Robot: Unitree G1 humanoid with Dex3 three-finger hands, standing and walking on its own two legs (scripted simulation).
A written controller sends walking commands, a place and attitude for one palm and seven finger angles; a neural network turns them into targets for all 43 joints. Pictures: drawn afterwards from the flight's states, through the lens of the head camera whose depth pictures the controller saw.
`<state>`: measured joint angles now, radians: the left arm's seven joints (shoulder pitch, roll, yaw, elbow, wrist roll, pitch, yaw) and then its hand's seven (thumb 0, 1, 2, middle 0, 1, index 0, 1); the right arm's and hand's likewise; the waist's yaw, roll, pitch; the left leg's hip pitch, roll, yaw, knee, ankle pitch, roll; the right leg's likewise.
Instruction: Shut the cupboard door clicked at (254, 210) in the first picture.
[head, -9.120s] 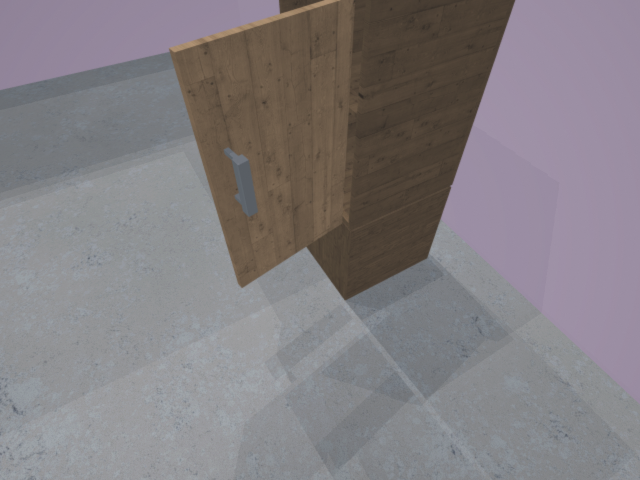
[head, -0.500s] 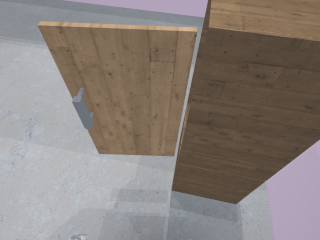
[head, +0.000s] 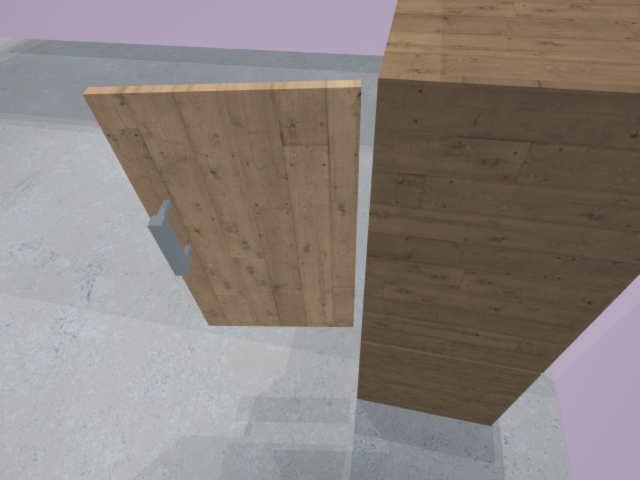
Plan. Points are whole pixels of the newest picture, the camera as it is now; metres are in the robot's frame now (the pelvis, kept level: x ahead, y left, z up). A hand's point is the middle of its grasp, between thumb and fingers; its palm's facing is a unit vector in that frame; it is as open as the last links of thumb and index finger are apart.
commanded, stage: come to a stop and stand still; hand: left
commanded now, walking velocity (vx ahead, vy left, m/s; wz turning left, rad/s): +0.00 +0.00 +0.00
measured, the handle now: (174, 238) +0.47 +0.27 +0.00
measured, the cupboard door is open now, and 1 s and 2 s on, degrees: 100 100 100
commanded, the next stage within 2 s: look again from close up in 0.50 s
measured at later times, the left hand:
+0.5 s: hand out of the picture +0.04 +0.18 -0.17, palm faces +0.02 -0.97 -0.23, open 7.3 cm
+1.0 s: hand out of the picture +0.04 +0.18 -0.17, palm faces +0.03 -0.98 -0.22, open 7.3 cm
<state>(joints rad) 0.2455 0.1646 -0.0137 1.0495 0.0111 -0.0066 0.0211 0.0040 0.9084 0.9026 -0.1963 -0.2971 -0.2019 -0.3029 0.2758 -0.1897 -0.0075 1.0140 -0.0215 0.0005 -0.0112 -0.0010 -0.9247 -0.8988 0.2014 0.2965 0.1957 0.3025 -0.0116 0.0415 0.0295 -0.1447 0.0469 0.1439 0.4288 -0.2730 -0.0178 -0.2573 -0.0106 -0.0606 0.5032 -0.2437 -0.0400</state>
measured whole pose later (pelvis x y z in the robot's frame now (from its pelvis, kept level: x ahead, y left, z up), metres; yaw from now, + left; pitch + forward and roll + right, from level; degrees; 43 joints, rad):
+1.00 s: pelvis +0.03 +0.00 +0.00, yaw +1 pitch +0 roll +1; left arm 0.24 0.17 0.00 1.13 0.01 -0.03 0.03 0.00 0.91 0.90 -0.20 -0.30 -0.20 -0.30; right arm 0.26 -0.15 0.00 1.14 -0.02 -0.02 -0.03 0.00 -0.91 -0.90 0.20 0.30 0.20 0.30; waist 0.00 0.01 0.04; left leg -0.08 0.06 0.12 0.37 -0.29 -0.03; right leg -0.18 0.00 -0.08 0.44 -0.26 -0.04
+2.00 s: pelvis -0.06 +0.03 -0.09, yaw +5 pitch +13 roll -1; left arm 0.35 0.22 0.01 -0.09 -0.22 -0.15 -0.25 0.01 0.90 0.90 -0.73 -0.89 -0.74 -0.89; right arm 0.28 -0.17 0.07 0.48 0.04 -0.18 -0.05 0.01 -0.90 -0.90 0.21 0.30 0.20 0.30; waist -0.02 0.04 -0.10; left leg -0.87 0.02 0.04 1.15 -0.51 0.04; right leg -0.89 -0.04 -0.07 1.10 -0.43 -0.01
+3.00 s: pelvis -0.02 +0.02 -0.06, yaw +6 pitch +11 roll -1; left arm 0.38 0.28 0.15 -0.05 -0.30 -0.27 -0.36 0.02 0.90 0.90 -1.29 -1.50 -1.30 -1.50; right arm 0.30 -0.26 0.02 0.48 0.03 -0.20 -0.06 0.01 -0.90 -0.90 0.21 0.30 0.20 0.30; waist -0.02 0.03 -0.11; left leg -0.71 0.03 0.01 1.02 -0.51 0.01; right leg -0.72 -0.02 -0.10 0.97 -0.44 -0.02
